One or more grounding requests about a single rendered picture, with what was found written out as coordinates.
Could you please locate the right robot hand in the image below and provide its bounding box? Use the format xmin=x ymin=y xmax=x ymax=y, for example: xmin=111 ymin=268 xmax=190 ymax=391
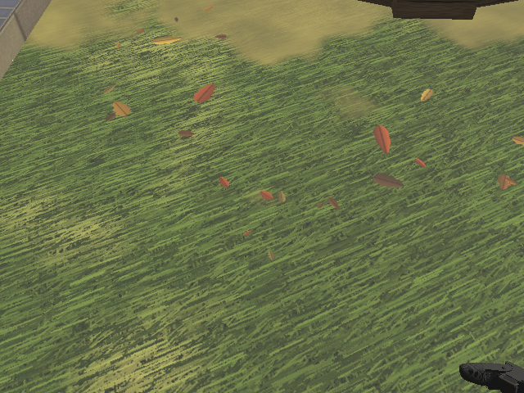
xmin=459 ymin=361 xmax=524 ymax=393

